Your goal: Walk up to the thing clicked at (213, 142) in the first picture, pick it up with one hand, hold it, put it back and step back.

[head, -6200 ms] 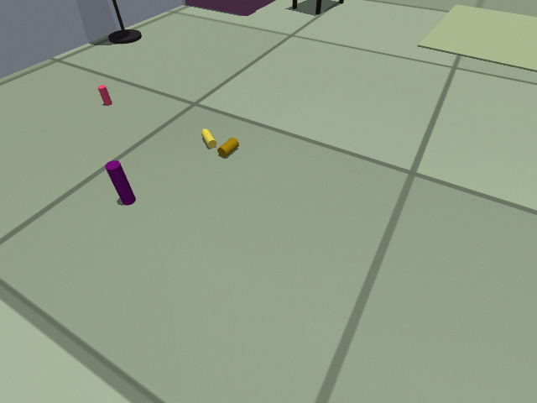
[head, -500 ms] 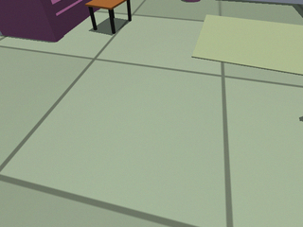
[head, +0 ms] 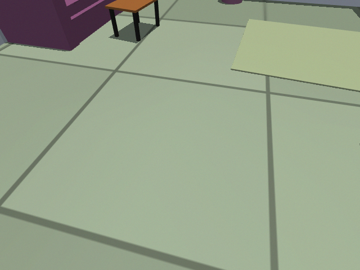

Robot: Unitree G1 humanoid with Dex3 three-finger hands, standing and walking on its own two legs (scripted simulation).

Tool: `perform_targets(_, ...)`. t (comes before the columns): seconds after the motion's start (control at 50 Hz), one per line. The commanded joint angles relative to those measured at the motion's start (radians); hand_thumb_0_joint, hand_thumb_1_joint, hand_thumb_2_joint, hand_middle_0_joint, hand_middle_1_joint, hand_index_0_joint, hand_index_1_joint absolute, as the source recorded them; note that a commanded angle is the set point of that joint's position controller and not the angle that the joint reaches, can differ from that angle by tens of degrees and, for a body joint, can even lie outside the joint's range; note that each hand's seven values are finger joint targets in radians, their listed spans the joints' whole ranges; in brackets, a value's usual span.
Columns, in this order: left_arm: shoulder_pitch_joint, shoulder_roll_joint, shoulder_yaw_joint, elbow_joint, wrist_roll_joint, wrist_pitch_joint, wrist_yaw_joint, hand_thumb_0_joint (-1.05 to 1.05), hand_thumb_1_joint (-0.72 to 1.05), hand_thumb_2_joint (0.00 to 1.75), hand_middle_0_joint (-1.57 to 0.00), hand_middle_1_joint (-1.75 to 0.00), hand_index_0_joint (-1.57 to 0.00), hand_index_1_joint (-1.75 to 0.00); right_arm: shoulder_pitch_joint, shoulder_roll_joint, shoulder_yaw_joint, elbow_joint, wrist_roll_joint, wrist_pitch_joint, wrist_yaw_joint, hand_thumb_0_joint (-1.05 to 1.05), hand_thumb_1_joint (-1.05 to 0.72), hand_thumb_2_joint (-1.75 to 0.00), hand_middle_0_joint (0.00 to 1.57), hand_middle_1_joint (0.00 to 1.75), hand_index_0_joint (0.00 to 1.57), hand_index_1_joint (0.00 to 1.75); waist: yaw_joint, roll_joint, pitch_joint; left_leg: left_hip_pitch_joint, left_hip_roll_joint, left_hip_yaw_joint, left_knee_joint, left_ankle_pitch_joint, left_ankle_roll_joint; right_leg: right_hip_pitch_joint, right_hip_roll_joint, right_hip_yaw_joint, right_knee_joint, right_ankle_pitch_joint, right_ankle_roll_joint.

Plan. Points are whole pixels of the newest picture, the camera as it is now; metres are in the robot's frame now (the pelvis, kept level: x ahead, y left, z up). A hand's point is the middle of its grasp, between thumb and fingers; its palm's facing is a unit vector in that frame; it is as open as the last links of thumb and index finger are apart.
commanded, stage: stand
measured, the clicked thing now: out of the picture +0.23 +0.85 -0.75
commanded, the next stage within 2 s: walk up in 1.56 s
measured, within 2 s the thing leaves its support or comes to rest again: neither
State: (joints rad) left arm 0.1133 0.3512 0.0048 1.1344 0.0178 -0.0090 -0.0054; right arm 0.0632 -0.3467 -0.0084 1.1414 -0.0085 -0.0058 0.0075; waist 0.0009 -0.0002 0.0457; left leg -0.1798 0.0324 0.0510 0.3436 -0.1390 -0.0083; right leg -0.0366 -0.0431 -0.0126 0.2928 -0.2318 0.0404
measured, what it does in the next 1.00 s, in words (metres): stands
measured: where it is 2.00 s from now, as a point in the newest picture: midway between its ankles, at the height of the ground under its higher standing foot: outside the picture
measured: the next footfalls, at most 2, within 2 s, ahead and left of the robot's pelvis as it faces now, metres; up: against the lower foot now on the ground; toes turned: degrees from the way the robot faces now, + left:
right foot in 1.82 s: +0.10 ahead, -0.16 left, +0.00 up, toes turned -7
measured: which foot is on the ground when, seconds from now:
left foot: down 0.00-1.00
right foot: down 0.00-1.00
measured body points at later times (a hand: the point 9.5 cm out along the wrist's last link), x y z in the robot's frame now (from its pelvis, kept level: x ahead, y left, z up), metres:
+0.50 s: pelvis +0.00 +0.00 +0.00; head +0.01 +0.01 +0.45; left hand +0.07 +0.30 -0.13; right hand +0.08 -0.30 -0.13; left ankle +0.03 +0.12 -0.75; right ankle -0.05 -0.14 -0.75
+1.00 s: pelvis +0.00 +0.01 +0.00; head +0.01 +0.01 +0.45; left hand +0.06 +0.31 -0.14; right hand +0.08 -0.30 -0.13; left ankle +0.03 +0.12 -0.75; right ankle -0.05 -0.14 -0.75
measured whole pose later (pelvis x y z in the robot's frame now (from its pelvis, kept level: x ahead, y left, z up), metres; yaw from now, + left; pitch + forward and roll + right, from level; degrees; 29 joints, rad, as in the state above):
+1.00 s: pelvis +0.00 +0.01 +0.00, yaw +0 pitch -2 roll +0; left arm 0.14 0.36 0.00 1.11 0.02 -0.01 0.00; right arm 0.09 -0.35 -0.01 1.13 -0.01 0.00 0.01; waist 0.00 0.00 0.04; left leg -0.18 0.03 0.05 0.35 -0.14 0.00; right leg -0.03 -0.05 -0.01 0.29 -0.23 0.05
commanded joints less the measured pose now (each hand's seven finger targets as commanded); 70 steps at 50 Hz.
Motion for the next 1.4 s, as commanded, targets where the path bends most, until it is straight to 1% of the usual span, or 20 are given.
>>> perform_targets(0.0,-0.03,0.215,0.044,-0.057,-0.005,-0.017,0.016,0.0,0.9,0.9,-0.2,-0.3,-0.2,-0.3,-0.051,-0.212,-0.04,-0.059,0.002,-0.026,-0.011,0.0,-0.9,-0.9,0.2,0.3,0.2,0.3,-0.003,-0.004,-0.097,0.129,0.118,-0.106,-0.025,0.217,0.021,-0.066,-0.107,0.055,-0.044,0.177,-0.045)
perform_targets(0.06,-0.023,0.214,0.042,-0.061,-0.005,-0.019,0.016,0.0,0.9,0.9,-0.2,-0.3,-0.2,-0.3,-0.042,-0.209,-0.038,-0.057,0.002,-0.026,-0.01,0.0,-0.9,-0.9,0.2,0.3,0.2,0.3,-0.002,-0.004,-0.097,0.129,0.118,-0.106,-0.024,0.223,0.023,-0.063,-0.107,0.053,-0.05,0.185,-0.043)
perform_targets(0.16,-0.028,0.21,0.042,-0.063,-0.004,-0.016,0.015,0.0,0.9,0.9,-0.2,-0.3,-0.2,-0.3,-0.038,-0.212,-0.038,-0.058,0.001,-0.026,-0.011,0.0,-0.9,-0.9,0.2,0.3,0.2,0.3,-0.005,0.007,-0.079,0.11,0.115,-0.108,-0.036,0.164,0.023,-0.069,-0.107,0.054,-0.054,0.148,-0.045)
perform_targets(0.3,-0.021,0.214,0.042,-0.066,-0.004,-0.018,0.016,0.0,0.9,0.9,-0.2,-0.3,-0.2,-0.3,-0.038,-0.217,-0.041,-0.06,0.002,-0.024,-0.01,0.0,-0.9,-0.9,0.2,0.3,0.2,0.3,-0.003,-0.003,-0.081,0.117,0.115,-0.105,-0.027,0.182,0.026,-0.069,-0.107,0.055,-0.056,0.155,-0.044)
perform_targets(0.36,-0.021,0.213,0.044,-0.065,-0.003,-0.014,0.014,0.0,0.9,0.9,-0.2,-0.3,-0.2,-0.3,-0.03,-0.216,-0.04,-0.058,0.002,-0.023,-0.01,0.0,-0.9,-0.9,0.2,0.3,0.2,0.3,-0.007,0.006,-0.054,0.096,0.106,-0.109,-0.045,0.099,0.02,-0.082,-0.105,0.056,-0.065,0.1,-0.048)
perform_targets(0.4,-0.019,0.214,0.042,-0.068,-0.002,-0.014,0.013,0.0,0.9,0.9,-0.2,-0.3,-0.2,-0.3,-0.03,-0.213,-0.04,-0.059,0.001,-0.021,-0.009,0.0,-0.9,-0.9,0.2,0.3,0.2,0.3,-0.006,-0.002,-0.054,0.094,0.109,-0.114,-0.052,0.079,0.024,-0.089,-0.103,0.052,-0.063,0.086,-0.05)
perform_targets(0.52,-0.007,0.213,0.042,-0.071,-0.004,-0.016,0.014,0.0,0.9,0.9,-0.2,-0.3,-0.2,-0.3,-0.025,-0.216,-0.041,-0.058,0.001,-0.025,-0.01,0.0,-0.9,-0.9,0.2,0.3,0.2,0.3,-0.001,-0.001,-0.067,0.107,0.114,-0.118,-0.041,0.143,0.025,-0.085,-0.104,0.053,-0.058,0.103,-0.047)
perform_targets(0.56,-0.016,0.216,0.042,-0.072,-0.005,-0.016,0.014,0.0,0.9,0.9,-0.2,-0.3,-0.2,-0.3,-0.015,-0.216,-0.041,-0.057,-0.001,-0.025,-0.009,0.0,-0.9,-0.9,0.2,0.3,0.2,0.3,-0.008,0.002,-0.063,0.094,0.109,-0.114,-0.041,0.135,0.022,-0.077,-0.105,0.055,-0.058,0.104,-0.048)
perform_targets(0.58,-0.011,0.211,0.041,-0.073,-0.003,-0.016,0.014,0.0,0.9,0.9,-0.2,-0.3,-0.2,-0.3,-0.022,-0.216,-0.041,-0.059,0.0,-0.025,-0.01,0.0,-0.9,-0.9,0.2,0.3,0.2,0.3,-0.003,0.003,-0.08,0.108,0.115,-0.115,-0.033,0.141,0.029,-0.069,-0.108,0.055,-0.059,0.121,-0.048)
perform_targets(0.7,-0.007,0.213,0.039,-0.072,-0.002,-0.015,0.015,0.0,0.9,0.9,-0.2,-0.3,-0.2,-0.3,-0.02,-0.219,-0.04,-0.059,0.001,-0.024,-0.01,0.0,-0.9,-0.9,0.2,0.3,0.2,0.3,-0.005,-0.005,-0.062,0.101,0.111,-0.118,-0.038,0.146,0.024,-0.083,-0.103,0.048,-0.052,0.106,-0.046)
perform_targets(0.78,0.001,0.216,0.038,-0.075,-0.005,-0.017,0.015,0.0,0.9,0.9,-0.2,-0.3,-0.2,-0.3,-0.017,-0.217,-0.04,-0.059,0.001,-0.025,-0.01,0.0,-0.9,-0.9,0.2,0.3,0.2,0.3,-0.003,-0.003,-0.09,0.12,0.115,-0.112,-0.019,0.208,0.029,-0.066,-0.107,0.051,-0.05,0.162,-0.044)
perform_targets(0.9,-0.001,0.213,0.035,-0.077,-0.003,-0.015,0.017,0.0,0.9,0.9,-0.2,-0.3,-0.2,-0.3,-0.021,-0.218,-0.039,-0.062,0.001,-0.023,-0.01,0.0,-0.9,-0.9,0.2,0.3,0.2,0.3,-0.005,-0.001,-0.072,0.104,0.113,-0.113,-0.025,0.178,0.027,-0.072,-0.105,0.047,-0.052,0.138,-0.043)
perform_targets(0.92,0.002,0.21,0.035,-0.074,-0.004,-0.015,0.015,0.0,0.9,0.9,-0.2,-0.3,-0.2,-0.3,-0.015,-0.218,-0.038,-0.06,0.001,-0.022,-0.01,0.0,-0.9,-0.9,0.2,0.3,0.2,0.3,-0.005,0.001,-0.062,0.093,0.108,-0.111,-0.032,0.125,0.029,-0.074,-0.109,0.055,-0.064,0.11,-0.045)
perform_targets(1.0,0.002,0.211,0.035,-0.078,-0.004,-0.017,0.015,0.0,0.9,0.9,-0.2,-0.3,-0.2,-0.3,-0.019,-0.219,-0.04,-0.063,-0.001,-0.024,-0.01,0.0,-0.9,-0.9,0.2,0.3,0.2,0.3,-0.001,0.006,-0.082,0.102,0.114,-0.111,-0.024,0.169,0.032,-0.059,-0.112,0.053,-0.058,0.14,-0.046)
perform_targets(1.08,0.01,0.211,0.035,-0.075,-0.001,-0.014,0.013,0.0,0.9,0.9,-0.2,-0.3,-0.2,-0.3,-0.011,-0.222,-0.04,-0.059,0.002,-0.022,-0.009,0.0,-0.9,-0.9,0.2,0.3,0.2,0.3,-0.006,0.004,-0.045,0.08,0.105,-0.119,-0.049,0.064,0.028,-0.086,-0.106,0.051,-0.068,0.069,-0.046)
perform_targets(1.12,0.003,0.214,0.036,-0.077,0.0,-0.015,0.014,0.0,0.9,0.9,-0.2,-0.3,-0.2,-0.3,-0.017,-0.218,-0.041,-0.062,0.0,-0.021,-0.008,0.0,-0.9,-0.9,0.2,0.3,0.2,0.3,-0.006,-0.003,-0.05,0.083,0.109,-0.123,-0.049,0.068,0.031,-0.085,-0.107,0.05,-0.062,0.065,-0.047)
perform_targets(1.22,0.004,0.214,0.037,-0.083,-0.002,-0.016,0.014,0.0,0.9,0.9,-0.2,-0.3,-0.2,-0.3,-0.013,-0.219,-0.041,-0.063,-0.001,-0.027,-0.01,0.0,-0.9,-0.9,0.2,0.3,0.2,0.3,-0.003,0.011,-0.077,0.102,0.11,-0.117,-0.033,0.184,0.027,-0.07,-0.108,0.048,-0.049,0.128,-0.045)
perform_targets(1.28,0.01,0.212,0.037,-0.082,-0.002,-0.015,0.015,0.0,0.9,0.9,-0.2,-0.3,-0.2,-0.3,-0.018,-0.216,-0.041,-0.065,0.001,-0.027,-0.011,0.0,-0.9,-0.9,0.2,0.3,0.2,0.3,0.001,0.002,-0.091,0.122,0.114,-0.113,-0.024,0.206,0.032,-0.062,-0.11,0.045,-0.049,0.148,-0.046)
perform_targets(1.34,0.01,0.214,0.037,-0.08,-0.003,-0.014,0.015,0.0,0.9,0.9,-0.2,-0.3,-0.2,-0.3,-0.012,-0.218,-0.041,-0.062,0.002,-0.026,-0.012,0.0,-0.9,-0.9,0.2,0.3,0.2,0.3,-0.004,-0.001,-0.069,0.109,0.111,-0.116,-0.031,0.18,0.029,-0.068,-0.109,0.047,-0.05,0.129,-0.046)
perform_targets(1.38,0.017,0.211,0.034,-0.08,-0.003,-0.014,0.015,0.0,0.9,0.9,-0.2,-0.3,-0.2,-0.3,-0.014,-0.222,-0.041,-0.061,0.001,-0.024,-0.011,0.0,-0.9,-0.9,0.2,0.3,0.2,0.3,0.0,0.002,-0.055,0.096,0.109,-0.118,-0.038,0.13,0.029,-0.08,-0.107,0.046,-0.058,0.095,-0.046)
